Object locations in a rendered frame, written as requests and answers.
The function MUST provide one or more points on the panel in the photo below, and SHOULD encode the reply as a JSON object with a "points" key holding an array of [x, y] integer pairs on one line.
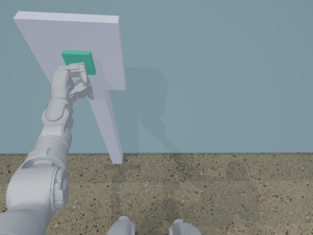
{"points": [[48, 34]]}

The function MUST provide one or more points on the right robot shin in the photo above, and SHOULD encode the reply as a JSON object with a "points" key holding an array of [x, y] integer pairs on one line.
{"points": [[178, 220]]}

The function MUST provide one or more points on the right robot thigh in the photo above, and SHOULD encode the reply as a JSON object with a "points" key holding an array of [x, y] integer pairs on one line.
{"points": [[182, 228]]}

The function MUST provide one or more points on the left robot upper arm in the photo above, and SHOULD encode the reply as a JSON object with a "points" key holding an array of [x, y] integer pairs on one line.
{"points": [[35, 194]]}

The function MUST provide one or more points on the robot left hand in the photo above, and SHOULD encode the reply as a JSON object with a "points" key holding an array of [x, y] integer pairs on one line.
{"points": [[63, 87]]}

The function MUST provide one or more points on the left robot forearm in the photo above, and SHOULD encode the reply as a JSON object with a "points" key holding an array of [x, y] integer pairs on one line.
{"points": [[53, 144]]}

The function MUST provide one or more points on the button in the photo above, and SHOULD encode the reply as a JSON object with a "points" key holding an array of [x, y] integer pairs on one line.
{"points": [[71, 56]]}

